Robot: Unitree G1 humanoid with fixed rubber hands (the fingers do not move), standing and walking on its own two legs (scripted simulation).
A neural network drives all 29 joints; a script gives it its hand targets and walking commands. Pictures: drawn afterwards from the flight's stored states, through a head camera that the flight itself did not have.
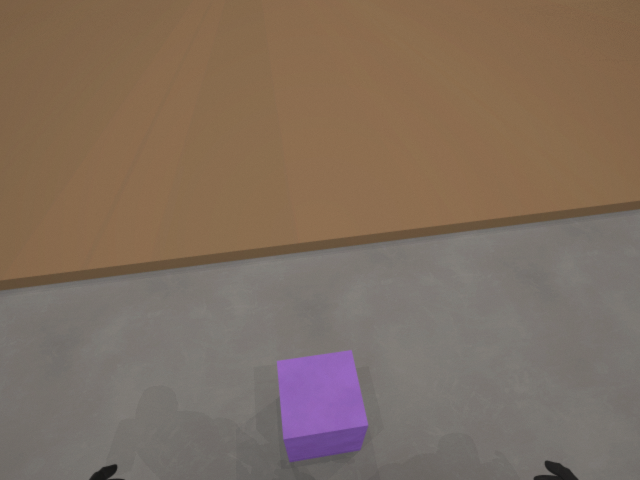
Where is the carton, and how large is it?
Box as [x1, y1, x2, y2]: [277, 350, 367, 461]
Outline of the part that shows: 351,350 277,361 283,439 289,461 360,449 367,427 367,421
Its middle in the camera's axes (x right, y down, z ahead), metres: +0.00 +0.47 +1.09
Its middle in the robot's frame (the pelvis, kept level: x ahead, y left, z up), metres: +0.42 +0.01 -0.66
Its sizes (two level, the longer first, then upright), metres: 0.210 0.200 0.250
